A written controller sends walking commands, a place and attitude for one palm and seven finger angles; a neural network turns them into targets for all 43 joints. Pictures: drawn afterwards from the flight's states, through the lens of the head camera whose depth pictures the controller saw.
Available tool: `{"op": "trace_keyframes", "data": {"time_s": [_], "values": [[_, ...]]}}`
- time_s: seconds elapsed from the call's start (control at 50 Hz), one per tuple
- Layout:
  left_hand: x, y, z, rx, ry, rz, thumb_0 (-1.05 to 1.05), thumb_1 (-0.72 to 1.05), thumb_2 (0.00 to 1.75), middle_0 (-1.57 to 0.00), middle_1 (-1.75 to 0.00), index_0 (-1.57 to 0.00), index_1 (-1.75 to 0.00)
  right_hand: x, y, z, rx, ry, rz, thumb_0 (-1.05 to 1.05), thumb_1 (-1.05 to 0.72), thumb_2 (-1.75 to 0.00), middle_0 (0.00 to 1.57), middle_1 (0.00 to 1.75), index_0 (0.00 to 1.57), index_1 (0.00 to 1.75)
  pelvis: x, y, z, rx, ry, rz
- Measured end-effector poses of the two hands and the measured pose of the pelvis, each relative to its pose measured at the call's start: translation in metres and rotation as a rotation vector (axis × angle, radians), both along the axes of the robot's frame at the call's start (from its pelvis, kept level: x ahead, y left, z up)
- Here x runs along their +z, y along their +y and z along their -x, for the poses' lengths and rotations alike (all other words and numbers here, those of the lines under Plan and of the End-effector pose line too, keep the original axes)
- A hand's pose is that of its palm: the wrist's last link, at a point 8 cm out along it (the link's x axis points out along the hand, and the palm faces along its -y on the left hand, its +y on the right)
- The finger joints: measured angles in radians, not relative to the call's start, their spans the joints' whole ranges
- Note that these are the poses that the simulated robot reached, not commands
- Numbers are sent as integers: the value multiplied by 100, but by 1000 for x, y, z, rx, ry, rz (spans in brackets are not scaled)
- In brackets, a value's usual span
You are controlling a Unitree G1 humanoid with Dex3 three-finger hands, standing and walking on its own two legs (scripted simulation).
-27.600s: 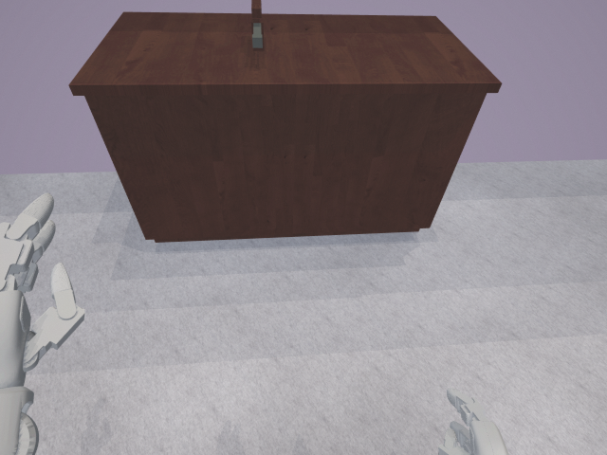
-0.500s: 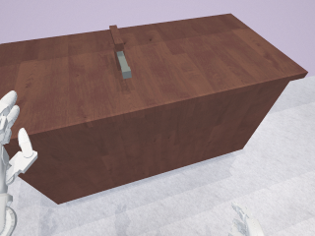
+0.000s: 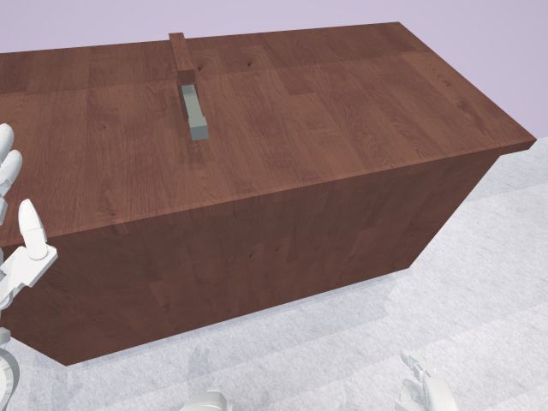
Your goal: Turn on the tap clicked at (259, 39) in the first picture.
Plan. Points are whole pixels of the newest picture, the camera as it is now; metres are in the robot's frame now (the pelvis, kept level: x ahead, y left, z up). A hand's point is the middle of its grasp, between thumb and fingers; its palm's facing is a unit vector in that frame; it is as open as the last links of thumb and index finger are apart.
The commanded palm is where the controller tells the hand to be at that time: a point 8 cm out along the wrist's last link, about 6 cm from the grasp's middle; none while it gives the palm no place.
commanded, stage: shuffle to correct the standing spot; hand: left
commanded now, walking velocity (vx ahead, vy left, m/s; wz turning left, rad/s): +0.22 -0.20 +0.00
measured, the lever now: (198, 128) +0.52 +0.19 +0.10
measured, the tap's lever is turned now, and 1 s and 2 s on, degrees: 0 0 0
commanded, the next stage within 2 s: come to a stop and stand still in 0.92 s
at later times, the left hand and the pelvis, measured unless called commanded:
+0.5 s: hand (183, 197) +0.29 +0.14 +0.19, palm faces +0.42 -0.85 -0.31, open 7.5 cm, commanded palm +0.23 +0.18 +0.20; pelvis +0.08 -0.10 +0.00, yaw +1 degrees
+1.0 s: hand (284, 158) +0.36 +0.04 +0.20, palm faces +0.42 -0.83 -0.36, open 7.5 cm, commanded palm +0.31 +0.08 +0.20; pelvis +0.16 -0.20 +0.02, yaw +2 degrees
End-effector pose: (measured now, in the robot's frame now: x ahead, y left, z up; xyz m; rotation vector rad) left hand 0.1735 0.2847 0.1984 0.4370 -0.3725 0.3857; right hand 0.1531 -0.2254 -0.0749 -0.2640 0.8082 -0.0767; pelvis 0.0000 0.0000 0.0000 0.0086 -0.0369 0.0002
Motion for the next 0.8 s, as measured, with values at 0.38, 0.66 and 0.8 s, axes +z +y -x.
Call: {"op": "trace_keyframes", "data": {"time_s": [0.38, 0.66, 0.8], "values": [[9, -81, -55, 44, 33, -73, 1, 88, 90, -21, -30, -21, -30, -19, -77, -51, 4, 32, -62, 1, -91, -90, 20, 30, 21, 30, 2, -83, -55, 13, -13, 33], [30, -139, -106, -39, -24, -94, 2, 88, 90, -21, -30, -21, -30, 29, -129, -118, -18, -103, -35, 1, -91, -90, 19, 29, 20, 30, 17, -138, -106, 23, 10, 27], [18, -174, -122, 42, 42, -122, 1, 89, 90, -21, -30, -21, -30, -5, -159, -147, 23, -69, -94, 1, -91, -90, 20, 30, 20, 30, 2, -178, -132, 35, 2, 39]]}}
